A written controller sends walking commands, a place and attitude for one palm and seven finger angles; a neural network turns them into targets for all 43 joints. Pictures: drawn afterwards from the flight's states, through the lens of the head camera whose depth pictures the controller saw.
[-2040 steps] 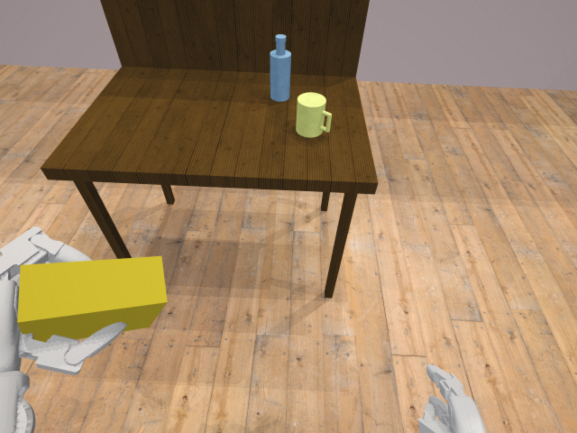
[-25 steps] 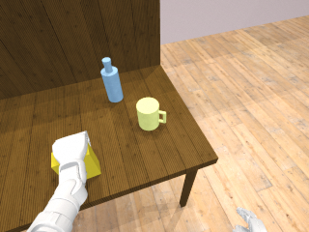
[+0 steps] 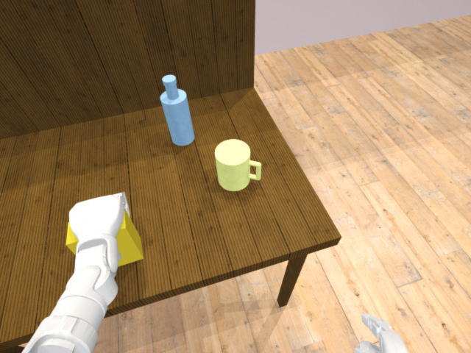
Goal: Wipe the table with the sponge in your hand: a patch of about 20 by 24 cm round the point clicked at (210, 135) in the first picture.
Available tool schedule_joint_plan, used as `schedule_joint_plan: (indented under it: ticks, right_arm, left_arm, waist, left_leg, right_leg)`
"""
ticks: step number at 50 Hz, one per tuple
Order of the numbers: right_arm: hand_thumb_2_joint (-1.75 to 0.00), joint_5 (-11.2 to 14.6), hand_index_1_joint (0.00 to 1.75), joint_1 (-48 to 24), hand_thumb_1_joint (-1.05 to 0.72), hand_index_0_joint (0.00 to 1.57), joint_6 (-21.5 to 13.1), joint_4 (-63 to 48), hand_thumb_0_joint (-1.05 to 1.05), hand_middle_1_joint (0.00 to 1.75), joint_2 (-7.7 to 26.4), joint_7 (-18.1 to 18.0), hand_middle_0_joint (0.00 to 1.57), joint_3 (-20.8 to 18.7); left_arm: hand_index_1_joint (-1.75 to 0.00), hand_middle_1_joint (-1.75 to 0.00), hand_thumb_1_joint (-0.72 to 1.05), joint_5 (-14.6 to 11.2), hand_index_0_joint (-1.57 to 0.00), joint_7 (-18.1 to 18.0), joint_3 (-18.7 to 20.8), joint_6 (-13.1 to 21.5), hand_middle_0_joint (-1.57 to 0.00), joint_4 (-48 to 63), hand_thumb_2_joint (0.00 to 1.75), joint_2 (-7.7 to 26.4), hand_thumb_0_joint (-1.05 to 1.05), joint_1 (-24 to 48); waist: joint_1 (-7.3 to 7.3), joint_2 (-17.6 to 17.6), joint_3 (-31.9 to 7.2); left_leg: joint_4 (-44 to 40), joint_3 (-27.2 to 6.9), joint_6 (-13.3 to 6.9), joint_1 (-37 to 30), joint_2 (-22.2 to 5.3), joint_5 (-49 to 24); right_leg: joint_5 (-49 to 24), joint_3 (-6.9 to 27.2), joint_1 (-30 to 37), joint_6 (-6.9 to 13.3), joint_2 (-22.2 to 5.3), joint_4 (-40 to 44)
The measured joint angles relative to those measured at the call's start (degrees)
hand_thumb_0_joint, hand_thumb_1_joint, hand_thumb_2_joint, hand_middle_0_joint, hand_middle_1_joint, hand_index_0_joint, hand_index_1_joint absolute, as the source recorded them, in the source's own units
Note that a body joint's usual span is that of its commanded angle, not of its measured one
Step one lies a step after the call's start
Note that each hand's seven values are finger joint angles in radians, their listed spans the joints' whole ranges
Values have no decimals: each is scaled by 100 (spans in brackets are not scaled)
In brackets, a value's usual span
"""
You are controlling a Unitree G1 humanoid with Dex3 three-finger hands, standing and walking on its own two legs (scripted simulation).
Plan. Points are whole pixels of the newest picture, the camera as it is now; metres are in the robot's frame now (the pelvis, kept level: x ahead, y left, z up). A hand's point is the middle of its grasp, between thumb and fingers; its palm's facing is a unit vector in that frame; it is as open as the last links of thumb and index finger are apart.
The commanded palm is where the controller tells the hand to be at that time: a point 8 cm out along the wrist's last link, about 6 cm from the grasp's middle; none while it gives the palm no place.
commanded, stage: wipe forward along the middle lane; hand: left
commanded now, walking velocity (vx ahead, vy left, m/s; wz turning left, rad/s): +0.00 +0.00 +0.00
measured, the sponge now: (111, 246) +0.31 +0.29 -0.06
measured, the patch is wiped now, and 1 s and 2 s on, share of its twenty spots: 1.00 1.00 1.00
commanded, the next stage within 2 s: slide back across to the first lane in 1.40 s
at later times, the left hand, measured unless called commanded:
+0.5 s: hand (101, 207) +0.37 +0.32 -0.02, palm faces -0.14 +0.02 -0.99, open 9.6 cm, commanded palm +0.36 +0.31 +0.01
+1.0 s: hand (96, 188) +0.42 +0.35 -0.02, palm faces -0.15 +0.04 -0.99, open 9.6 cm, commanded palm +0.41 +0.32 +0.01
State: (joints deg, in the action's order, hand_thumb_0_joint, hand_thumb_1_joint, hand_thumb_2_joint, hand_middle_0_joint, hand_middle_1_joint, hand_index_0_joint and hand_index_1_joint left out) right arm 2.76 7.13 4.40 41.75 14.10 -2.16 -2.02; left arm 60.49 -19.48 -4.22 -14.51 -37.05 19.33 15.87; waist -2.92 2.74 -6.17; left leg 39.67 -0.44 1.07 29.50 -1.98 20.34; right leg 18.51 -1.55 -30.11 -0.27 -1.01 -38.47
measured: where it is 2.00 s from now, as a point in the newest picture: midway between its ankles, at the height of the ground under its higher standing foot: outside the picture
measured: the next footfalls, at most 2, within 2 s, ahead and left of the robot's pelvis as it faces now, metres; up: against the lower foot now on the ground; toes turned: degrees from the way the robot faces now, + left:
none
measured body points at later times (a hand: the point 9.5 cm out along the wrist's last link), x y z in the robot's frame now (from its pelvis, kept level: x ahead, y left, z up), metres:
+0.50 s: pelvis -0.02 +0.00 -0.01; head +0.06 -0.01 +0.43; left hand +0.37 +0.32 +0.04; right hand +0.04 -0.28 -0.15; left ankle -0.01 +0.13 -0.72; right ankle +0.00 -0.13 -0.72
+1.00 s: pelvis -0.03 +0.02 -0.03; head +0.08 +0.03 +0.41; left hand +0.42 +0.34 +0.04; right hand +0.02 -0.25 -0.16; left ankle -0.01 +0.13 -0.72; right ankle +0.00 -0.13 -0.72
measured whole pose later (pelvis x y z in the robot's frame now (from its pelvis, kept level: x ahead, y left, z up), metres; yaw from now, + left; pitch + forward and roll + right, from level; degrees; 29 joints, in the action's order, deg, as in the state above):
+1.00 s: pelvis -0.03 +0.02 -0.03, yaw -2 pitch +21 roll -3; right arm 2.1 15.2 4.1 42.9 15.2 -0.8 -1.4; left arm 61.8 -18.0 1.6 -6.1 -66.7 34.5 45.5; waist 3.6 2.3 -8.0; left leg 50.4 -0.3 -0.6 49.7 -2.5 21.7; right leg 17.3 -0.9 -48.6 -1.7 -0.5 -45.0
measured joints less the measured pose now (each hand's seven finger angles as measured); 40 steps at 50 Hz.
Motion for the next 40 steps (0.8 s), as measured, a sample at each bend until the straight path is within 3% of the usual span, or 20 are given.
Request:
schedule_joint_plan:
  ticks: [12,22,40]
  right_arm:
    - [-90,-2,30,350,-90,20,-6,98,1,30,115,-55,20,-25]
    - [-90,-8,30,703,-90,20,-9,256,1,30,206,-7,20,-88]
    - [-90,-24,30,783,-90,20,-64,195,1,30,138,108,20,12]
  left_arm:
    - [-139,-137,-50,26,-79,124,333,438,-80,-1271,112,540,0,1086]
    - [-139,-137,-50,-22,-79,12,631,800,-80,-1923,112,902,0,1567]
    - [-139,-137,-51,87,-79,38,638,911,-80,-2722,112,1345,0,2509]
  waist:
    - [246,2,-45]
    - [406,20,-99]
    - [594,-40,-160]
  left_leg:
    - [326,-29,17,664,-42,-8]
    - [557,9,-13,1105,-92,12]
    - [891,18,-109,1731,-66,49]
  right_leg:
    - [-38,-14,-644,22,42,-276]
    - [-96,35,-1070,2,94,-412]
    - [-163,60,-1608,-93,72,-559]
